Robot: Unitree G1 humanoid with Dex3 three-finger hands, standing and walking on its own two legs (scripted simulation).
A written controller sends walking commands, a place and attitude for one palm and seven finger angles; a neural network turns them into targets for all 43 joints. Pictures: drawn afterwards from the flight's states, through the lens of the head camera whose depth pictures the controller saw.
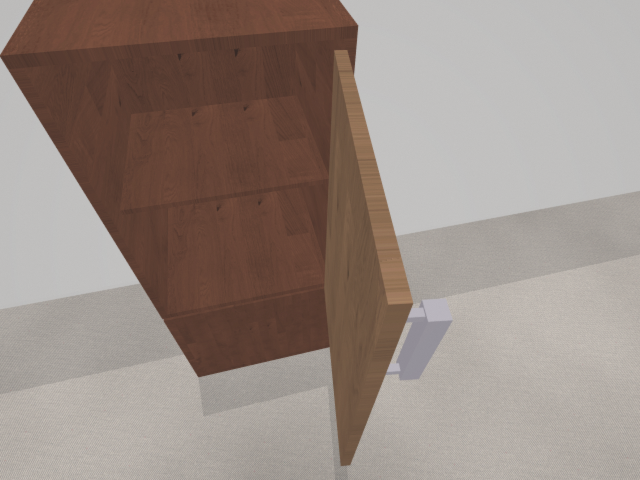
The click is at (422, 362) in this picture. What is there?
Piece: cupboard door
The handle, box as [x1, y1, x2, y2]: [386, 298, 452, 379]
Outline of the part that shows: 445,298 422,300 418,308 411,308 406,322 413,322 396,362 389,365 386,374 398,373 400,379 413,379 419,377 452,320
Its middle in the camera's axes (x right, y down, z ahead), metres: +0.09 +0.12 +0.43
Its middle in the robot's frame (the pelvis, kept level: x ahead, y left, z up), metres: +0.26 -0.07 +0.07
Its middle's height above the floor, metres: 0.84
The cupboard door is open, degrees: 80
